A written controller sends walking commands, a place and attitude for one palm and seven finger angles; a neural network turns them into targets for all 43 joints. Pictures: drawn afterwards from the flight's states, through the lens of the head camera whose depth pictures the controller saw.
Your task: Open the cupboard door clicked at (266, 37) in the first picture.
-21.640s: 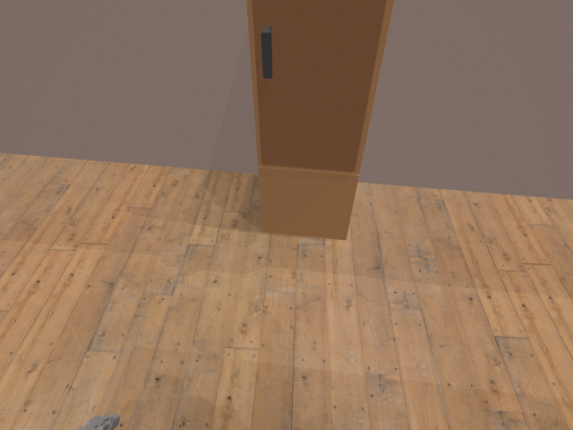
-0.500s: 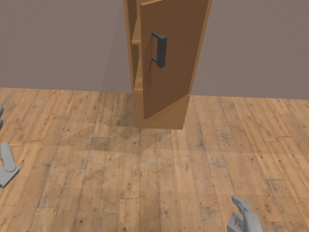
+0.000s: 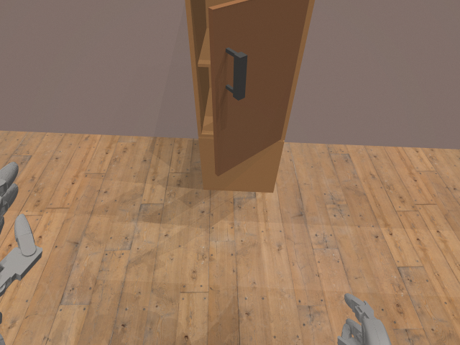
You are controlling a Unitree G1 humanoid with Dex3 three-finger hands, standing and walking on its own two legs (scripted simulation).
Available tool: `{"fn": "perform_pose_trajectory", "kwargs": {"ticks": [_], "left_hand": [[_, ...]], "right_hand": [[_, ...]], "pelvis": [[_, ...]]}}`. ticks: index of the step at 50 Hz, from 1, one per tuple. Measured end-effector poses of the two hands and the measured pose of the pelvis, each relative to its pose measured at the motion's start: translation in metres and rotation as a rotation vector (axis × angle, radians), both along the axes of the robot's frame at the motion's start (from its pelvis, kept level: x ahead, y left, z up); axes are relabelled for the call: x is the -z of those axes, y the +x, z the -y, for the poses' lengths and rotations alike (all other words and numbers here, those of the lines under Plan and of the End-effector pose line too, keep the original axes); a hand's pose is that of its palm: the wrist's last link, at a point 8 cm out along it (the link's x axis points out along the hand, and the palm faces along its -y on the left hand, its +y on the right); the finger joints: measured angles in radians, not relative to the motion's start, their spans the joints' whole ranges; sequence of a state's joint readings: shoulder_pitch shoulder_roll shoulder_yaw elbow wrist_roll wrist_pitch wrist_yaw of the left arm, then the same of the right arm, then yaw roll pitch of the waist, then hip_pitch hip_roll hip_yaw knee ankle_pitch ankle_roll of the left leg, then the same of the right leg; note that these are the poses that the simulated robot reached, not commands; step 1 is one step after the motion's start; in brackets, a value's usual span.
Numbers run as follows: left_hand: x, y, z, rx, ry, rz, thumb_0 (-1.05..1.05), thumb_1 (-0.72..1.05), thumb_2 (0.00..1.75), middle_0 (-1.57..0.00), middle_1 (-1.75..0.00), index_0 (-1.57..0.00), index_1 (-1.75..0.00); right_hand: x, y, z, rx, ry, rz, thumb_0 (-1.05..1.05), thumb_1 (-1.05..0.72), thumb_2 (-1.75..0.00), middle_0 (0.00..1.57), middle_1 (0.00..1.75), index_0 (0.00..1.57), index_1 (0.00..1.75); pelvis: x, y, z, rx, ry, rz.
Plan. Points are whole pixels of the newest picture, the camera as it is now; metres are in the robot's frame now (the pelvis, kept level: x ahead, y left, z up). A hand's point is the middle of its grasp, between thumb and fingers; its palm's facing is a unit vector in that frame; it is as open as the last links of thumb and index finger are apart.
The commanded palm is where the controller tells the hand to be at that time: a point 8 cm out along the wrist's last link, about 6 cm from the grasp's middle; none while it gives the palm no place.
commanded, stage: let the arm hang, fingers relaxed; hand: left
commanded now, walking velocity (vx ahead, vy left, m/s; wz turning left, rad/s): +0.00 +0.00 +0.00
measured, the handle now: (234, 73) +0.76 +0.04 +0.08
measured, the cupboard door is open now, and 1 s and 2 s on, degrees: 41 41 41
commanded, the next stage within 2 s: look to check the result in 1.10 s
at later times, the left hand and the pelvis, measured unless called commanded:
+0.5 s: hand out of the picture +0.00 +0.19 -0.18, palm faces +0.03 -0.97 -0.23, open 7.1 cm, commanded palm none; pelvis +0.00 -0.01 +0.00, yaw +2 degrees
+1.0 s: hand out of the picture +0.06 +0.18 -0.17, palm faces +0.03 -0.97 -0.23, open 7.3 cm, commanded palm none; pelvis +0.02 -0.02 +0.00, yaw +1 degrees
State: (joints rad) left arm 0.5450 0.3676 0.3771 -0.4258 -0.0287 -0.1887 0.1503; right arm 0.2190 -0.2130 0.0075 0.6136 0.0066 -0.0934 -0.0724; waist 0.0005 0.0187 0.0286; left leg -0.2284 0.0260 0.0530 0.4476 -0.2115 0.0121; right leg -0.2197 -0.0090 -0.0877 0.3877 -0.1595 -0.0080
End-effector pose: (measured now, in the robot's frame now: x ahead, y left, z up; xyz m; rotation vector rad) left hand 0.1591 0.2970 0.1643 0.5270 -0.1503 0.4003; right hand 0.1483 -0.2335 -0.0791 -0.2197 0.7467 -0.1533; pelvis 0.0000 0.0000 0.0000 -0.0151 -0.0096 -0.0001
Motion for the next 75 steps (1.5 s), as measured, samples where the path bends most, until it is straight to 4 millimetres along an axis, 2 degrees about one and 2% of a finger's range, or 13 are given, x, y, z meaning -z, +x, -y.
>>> {"fn": "perform_pose_trajectory", "kwargs": {"ticks": [2,4,6,9,11,14,16,22,29,37,50,57,75], "left_hand": [[0.025,0.008,-0.003,0.027,0.003,-0.096,0.0,0.89,0.9,-0.21,-0.3,-0.21,-0.3],[0.078,0.017,-0.009,0.015,-0.069,-0.318,0.0,0.9,0.9,-0.2,-0.3,-0.2,-0.3],[0.139,0.012,-0.007,-0.016,-0.159,-0.57,0.0,0.9,0.9,-0.2,-0.3,-0.2,-0.3],[0.217,-0.017,0.014,-0.034,-0.281,-0.899,0.0,0.91,0.9,-0.2,-0.3,-0.2,-0.3],[0.257,-0.043,0.035,-0.031,-0.364,-1.063,0.0,0.91,0.9,-0.2,-0.3,-0.2,-0.3],[0.298,-0.084,0.068,-0.028,-0.486,-1.246,0.01,0.91,0.9,-0.2,-0.3,-0.2,-0.3],[0.311,-0.106,0.079,-0.07,-0.554,-1.307,0.0,0.94,0.9,-0.2,-0.3,-0.2,-0.3],[0.314,-0.152,0.068,-0.183,-0.581,-1.41,-0.01,0.97,0.9,-0.21,-0.3,-0.21,-0.3],[0.3,-0.174,0.05,-0.278,-0.542,-1.471,0.0,0.93,0.9,-0.2,-0.3,-0.2,-0.3],[0.292,-0.154,0.046,-0.287,-0.514,-1.43,0.0,0.92,0.9,-0.2,-0.3,-0.2,-0.3],[0.298,-0.107,0.072,-0.188,-0.548,-1.364,0.0,0.91,0.9,-0.2,-0.3,-0.2,-0.3],[0.299,-0.103,0.075,-0.191,-0.552,-1.377,0.0,0.91,0.9,-0.2,-0.3,-0.2,-0.3],[0.288,-0.1,0.06,-0.255,-0.504,-1.385,0.0,0.91,0.9,-0.2,-0.3,-0.2,-0.3]], "right_hand": [[0.01,0.0,0.003,-0.047,0.012,-0.022,0.01,-0.9,-0.9,0.21,0.3,0.2,0.3],[0.025,-0.003,0.009,-0.072,0.02,-0.086,0.01,-0.9,-0.9,0.21,0.3,0.2,0.3],[0.039,-0.009,0.015,-0.063,0.024,-0.14,0.01,-0.9,-0.9,0.21,0.3,0.2,0.3],[0.05,-0.028,0.023,-0.03,0.024,-0.217,0.01,-0.9,-0.9,0.21,0.3,0.2,0.3],[0.052,-0.046,0.028,-0.009,0.012,-0.282,0.01,-0.9,-0.9,0.21,0.3,0.2,0.3],[0.053,-0.078,0.032,0.018,-0.011,-0.402,0.01,-0.9,-0.9,0.21,0.3,0.2,0.3],[0.052,-0.099,0.033,0.029,-0.022,-0.484,0.01,-0.9,-0.9,0.2,0.3,0.2,0.3],[0.055,-0.14,0.027,0.051,-0.005,-0.645,0.01,-0.9,-0.9,0.2,0.3,0.2,0.3],[0.067,-0.144,0.012,0.06,0.064,-0.663,0.0,-0.9,-0.9,0.2,0.3,0.2,0.3],[0.073,-0.129,0.004,0.055,0.1,-0.631,0.0,-0.9,-0.9,0.21,0.3,0.2,0.3],[0.066,-0.108,0.018,0.067,0.064,-0.598,0.0,-0.9,-0.9,0.2,0.3,0.2,0.3],[0.064,-0.104,0.027,0.074,0.049,-0.609,0.0,-0.9,-0.9,0.2,0.3,0.2,0.3],[0.064,-0.078,0.045,0.056,0.029,-0.592,0.0,-0.9,-0.9,0.2,0.3,0.2,0.3]], "pelvis": [[0.003,-0.002,-0.002,-0.017,-0.001,-0.015],[0.007,-0.004,-0.004,-0.022,0.002,-0.023],[0.01,-0.007,-0.006,-0.02,0.009,-0.026],[0.013,-0.008,-0.004,-0.014,0.018,-0.021],[0.013,-0.008,-0.001,-0.015,0.023,-0.013],[0.012,-0.008,0.003,-0.019,0.024,-0.004],[0.01,-0.007,0.006,-0.025,0.019,-0.002],[0.005,-0.004,0.011,-0.038,0.008,0.004],[0.001,0.001,0.011,-0.031,0.01,0.011],[0.0,0.008,0.011,-0.024,0.017,0.017],[-0.003,0.019,0.015,-0.022,0.021,0.02],[-0.003,0.024,0.019,-0.023,0.021,0.016],[-0.004,0.036,0.028,-0.025,0.021,0.013]]}}
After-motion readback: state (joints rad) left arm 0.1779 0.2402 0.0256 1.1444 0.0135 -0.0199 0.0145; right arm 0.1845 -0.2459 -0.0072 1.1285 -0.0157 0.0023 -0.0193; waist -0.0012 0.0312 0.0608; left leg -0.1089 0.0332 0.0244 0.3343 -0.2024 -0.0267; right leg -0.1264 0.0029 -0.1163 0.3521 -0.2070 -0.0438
